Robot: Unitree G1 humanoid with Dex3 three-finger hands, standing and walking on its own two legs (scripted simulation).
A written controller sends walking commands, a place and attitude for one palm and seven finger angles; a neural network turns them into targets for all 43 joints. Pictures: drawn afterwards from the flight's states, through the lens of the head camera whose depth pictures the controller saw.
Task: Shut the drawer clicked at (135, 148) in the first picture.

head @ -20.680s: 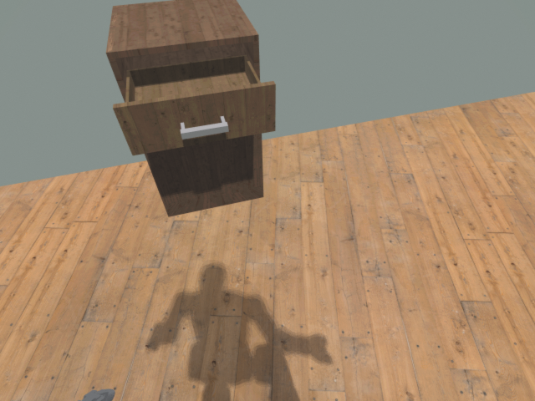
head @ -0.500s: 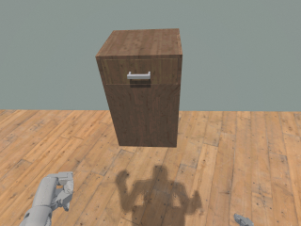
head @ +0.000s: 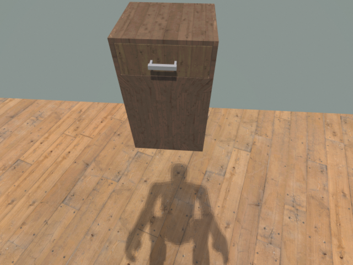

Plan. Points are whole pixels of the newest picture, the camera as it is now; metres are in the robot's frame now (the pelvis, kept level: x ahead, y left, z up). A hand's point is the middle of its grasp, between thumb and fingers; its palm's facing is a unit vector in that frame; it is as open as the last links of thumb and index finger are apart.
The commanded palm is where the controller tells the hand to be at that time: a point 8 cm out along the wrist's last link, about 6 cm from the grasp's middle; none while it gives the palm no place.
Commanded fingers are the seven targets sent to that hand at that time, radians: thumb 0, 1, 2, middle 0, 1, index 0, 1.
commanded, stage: let the arm hang, fingers relaxed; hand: left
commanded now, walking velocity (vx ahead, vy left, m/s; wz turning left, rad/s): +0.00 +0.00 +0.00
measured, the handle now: (162, 64) +0.94 +0.13 -0.07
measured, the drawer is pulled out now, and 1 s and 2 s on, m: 0.00 0.00 0.00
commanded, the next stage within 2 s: look to check the result in 0.46 s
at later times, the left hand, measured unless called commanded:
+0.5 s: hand out of the picture +0.06 +0.19 -0.17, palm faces -0.01 -0.98 -0.21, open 7.3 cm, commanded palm none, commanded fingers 0.00 0.90 0.90 -0.20 -0.30 -0.20 -0.30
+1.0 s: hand out of the picture +0.07 +0.19 -0.17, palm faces -0.01 -0.97 -0.23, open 7.4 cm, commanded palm none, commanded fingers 0.00 0.90 0.90 -0.20 -0.30 -0.20 -0.30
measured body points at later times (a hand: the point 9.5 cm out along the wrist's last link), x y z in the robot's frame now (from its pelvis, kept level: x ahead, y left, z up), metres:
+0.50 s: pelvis +0.02 +0.01 +0.00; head +0.03 +0.00 +0.45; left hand +0.06 +0.24 -0.15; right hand +0.02 -0.22 -0.16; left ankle +0.04 +0.12 -0.74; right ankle +0.03 -0.10 -0.74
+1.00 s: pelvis +0.04 +0.00 +0.01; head +0.05 -0.01 +0.45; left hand +0.07 +0.24 -0.15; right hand +0.06 -0.24 -0.16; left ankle +0.04 +0.12 -0.74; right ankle +0.03 -0.10 -0.74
